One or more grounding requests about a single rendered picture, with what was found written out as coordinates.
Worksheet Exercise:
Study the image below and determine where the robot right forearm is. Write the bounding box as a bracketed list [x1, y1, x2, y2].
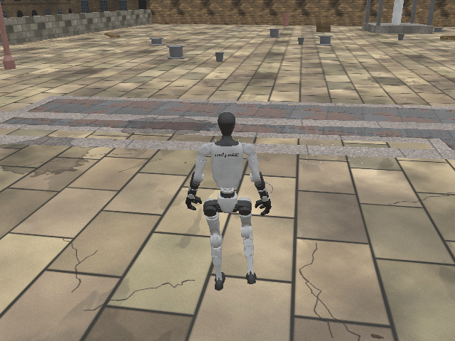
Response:
[255, 172, 269, 202]

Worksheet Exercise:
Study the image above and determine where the robot left forearm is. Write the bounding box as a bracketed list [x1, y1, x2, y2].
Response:
[187, 171, 200, 199]

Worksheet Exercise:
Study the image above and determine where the robot left hand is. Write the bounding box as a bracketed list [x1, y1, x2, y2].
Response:
[186, 196, 202, 210]

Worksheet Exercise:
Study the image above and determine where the robot left thigh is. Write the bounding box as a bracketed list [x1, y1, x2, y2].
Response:
[203, 198, 223, 248]

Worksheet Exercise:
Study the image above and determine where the right robot upper arm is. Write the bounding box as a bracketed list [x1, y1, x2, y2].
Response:
[242, 143, 261, 183]

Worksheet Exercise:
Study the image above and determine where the left robot foot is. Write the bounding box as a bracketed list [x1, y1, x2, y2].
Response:
[215, 272, 225, 291]

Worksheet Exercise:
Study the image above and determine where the left robot upper arm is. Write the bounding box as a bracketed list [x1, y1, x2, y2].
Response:
[193, 143, 212, 182]

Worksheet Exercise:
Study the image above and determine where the robot right hand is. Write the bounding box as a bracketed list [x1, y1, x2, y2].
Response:
[255, 199, 272, 215]

